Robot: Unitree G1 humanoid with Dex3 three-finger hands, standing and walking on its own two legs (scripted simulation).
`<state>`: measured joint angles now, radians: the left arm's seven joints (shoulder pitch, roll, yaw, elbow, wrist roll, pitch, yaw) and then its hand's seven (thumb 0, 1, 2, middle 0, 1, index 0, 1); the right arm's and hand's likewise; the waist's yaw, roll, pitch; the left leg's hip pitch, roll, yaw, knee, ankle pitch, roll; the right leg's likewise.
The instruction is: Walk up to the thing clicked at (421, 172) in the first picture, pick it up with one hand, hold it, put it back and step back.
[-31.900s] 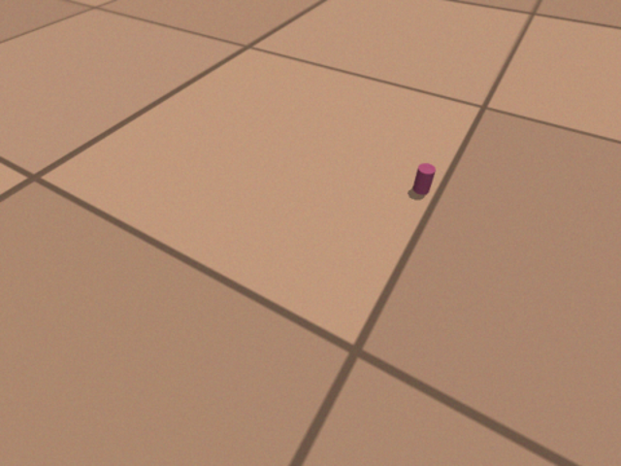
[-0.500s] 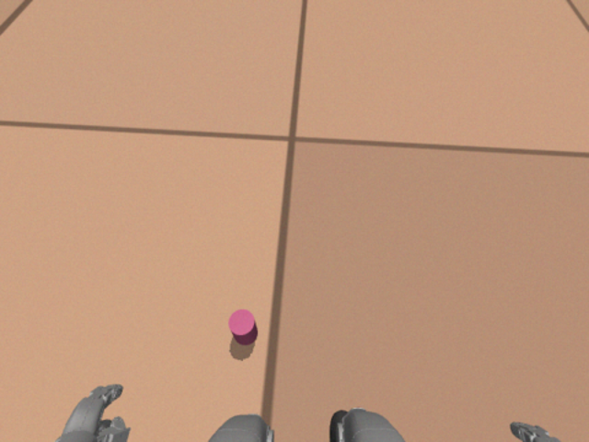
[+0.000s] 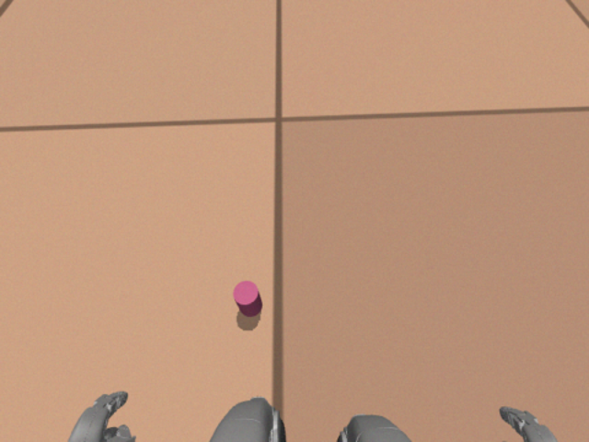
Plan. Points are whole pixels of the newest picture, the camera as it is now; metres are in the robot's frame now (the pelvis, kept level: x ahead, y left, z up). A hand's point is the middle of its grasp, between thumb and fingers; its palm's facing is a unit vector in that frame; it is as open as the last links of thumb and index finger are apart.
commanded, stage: step back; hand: left
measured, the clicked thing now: (248, 299) +0.52 +0.20 -0.69
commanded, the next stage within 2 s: none
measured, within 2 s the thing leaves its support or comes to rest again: neither
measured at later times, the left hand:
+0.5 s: hand out of the picture -0.02 +0.27 -0.14, palm faces +0.03 -0.95 -0.33, open 7.4 cm
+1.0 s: hand out of the picture -0.19 +0.21 -0.11, palm faces -0.01 -0.90 -0.43, open 7.4 cm
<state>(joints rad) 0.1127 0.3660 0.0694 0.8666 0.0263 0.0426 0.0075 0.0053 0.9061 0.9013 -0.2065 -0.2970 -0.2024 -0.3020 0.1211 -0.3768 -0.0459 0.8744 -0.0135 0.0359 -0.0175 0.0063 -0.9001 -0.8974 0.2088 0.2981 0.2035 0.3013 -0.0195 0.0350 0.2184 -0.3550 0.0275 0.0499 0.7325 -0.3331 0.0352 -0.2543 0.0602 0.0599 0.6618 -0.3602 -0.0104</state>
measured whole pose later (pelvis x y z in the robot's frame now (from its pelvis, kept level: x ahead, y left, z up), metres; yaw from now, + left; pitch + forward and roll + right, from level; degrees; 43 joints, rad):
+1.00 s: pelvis -0.29 -0.06 +0.01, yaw +0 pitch -1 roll +3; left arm 0.19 0.35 0.07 0.79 0.04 0.06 -0.01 0.01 0.90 0.90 -0.21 -0.30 -0.21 -0.30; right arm 0.20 -0.42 -0.05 0.86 0.00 0.04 -0.04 0.01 -0.90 -0.90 0.21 0.30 0.20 0.30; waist 0.02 0.02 0.13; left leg -0.45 -0.11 -0.12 1.12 -0.47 -0.02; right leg -0.34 -0.02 0.04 0.63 -0.26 -0.02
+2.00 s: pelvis -0.51 -0.10 +0.02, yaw +4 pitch -3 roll +1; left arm 0.24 0.43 0.06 0.97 0.02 -0.01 -0.03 0.01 0.91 0.90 -0.21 -0.30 -0.20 -0.30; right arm 0.27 -0.36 -0.06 0.96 -0.05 -0.01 0.03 0.01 -0.90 -0.90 0.21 0.30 0.20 0.30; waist -0.02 -0.03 0.06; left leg -0.20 -0.02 -0.03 0.53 -0.28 0.01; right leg -0.38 -0.03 -0.01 0.81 -0.45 -0.03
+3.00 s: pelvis -0.46 -0.08 +0.03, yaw +5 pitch -4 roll +0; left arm 0.10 0.35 -0.01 1.13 0.00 -0.02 -0.01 0.00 0.91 0.90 -0.21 -0.30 -0.20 -0.30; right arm 0.04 -0.34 0.00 1.10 -0.01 -0.01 0.01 0.01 -0.90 -0.90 0.21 0.30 0.20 0.30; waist 0.01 0.00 0.06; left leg -0.14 0.02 0.01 0.37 -0.17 -0.01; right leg -0.11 -0.03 -0.02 0.36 -0.19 0.02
